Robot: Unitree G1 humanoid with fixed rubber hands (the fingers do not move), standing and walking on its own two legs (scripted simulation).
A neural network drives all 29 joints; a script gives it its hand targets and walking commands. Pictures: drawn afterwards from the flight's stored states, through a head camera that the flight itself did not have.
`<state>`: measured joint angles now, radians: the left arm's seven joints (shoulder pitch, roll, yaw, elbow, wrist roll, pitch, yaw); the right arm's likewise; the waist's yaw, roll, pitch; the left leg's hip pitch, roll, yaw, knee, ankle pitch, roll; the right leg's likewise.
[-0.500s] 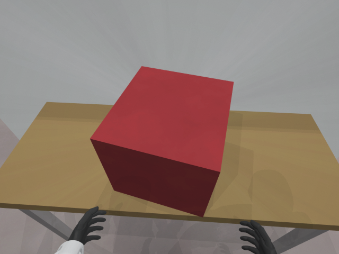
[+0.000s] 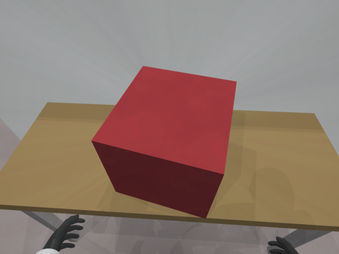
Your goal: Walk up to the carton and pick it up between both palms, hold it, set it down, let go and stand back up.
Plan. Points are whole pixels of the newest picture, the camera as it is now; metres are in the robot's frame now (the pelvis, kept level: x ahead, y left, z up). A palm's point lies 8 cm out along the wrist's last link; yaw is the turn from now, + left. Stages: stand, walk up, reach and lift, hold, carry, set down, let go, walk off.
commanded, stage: stand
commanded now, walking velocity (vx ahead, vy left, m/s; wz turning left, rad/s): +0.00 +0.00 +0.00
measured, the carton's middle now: (173, 139) +0.44 +0.01 -0.01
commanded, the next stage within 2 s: none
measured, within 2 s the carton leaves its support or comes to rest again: neither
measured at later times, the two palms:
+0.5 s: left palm out of the picture +0.14 +0.29 -0.08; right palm out of the picture +0.12 -0.29 -0.10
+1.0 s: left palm out of the picture +0.12 +0.29 -0.08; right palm out of the picture +0.11 -0.29 -0.10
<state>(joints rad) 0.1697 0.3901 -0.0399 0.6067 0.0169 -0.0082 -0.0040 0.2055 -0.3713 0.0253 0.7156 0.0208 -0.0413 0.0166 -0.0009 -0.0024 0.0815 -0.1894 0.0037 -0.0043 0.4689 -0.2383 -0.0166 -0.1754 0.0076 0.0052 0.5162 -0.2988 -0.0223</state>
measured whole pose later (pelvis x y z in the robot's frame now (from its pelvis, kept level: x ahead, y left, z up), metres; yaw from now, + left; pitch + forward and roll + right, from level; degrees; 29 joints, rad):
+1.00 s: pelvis +0.00 +0.00 +0.00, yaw +0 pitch -3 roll +1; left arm 0.17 0.39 -0.04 0.79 0.02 -0.02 0.00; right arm 0.19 -0.37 0.03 0.82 0.02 -0.03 0.01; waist 0.00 0.01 0.08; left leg -0.19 0.00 0.00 0.47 -0.23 -0.02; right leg -0.18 0.01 0.01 0.52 -0.30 -0.02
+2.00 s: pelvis -0.02 +0.00 +0.00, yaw +0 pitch -4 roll +1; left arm 0.17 0.39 -0.04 0.88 0.02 -0.02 0.00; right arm 0.18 -0.37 0.03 0.90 0.02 -0.03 0.01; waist 0.00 0.01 0.08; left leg -0.19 0.00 0.00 0.46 -0.21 -0.01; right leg -0.18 0.01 0.01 0.51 -0.27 -0.02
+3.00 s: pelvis -0.02 +0.00 +0.00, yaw +0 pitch -4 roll +1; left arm 0.17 0.39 -0.04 0.90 0.02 -0.02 0.00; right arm 0.17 -0.37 0.03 0.93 0.02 -0.03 0.01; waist 0.00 0.01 0.08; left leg -0.19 0.00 0.00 0.45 -0.19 -0.01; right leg -0.18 0.01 0.01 0.50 -0.26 -0.02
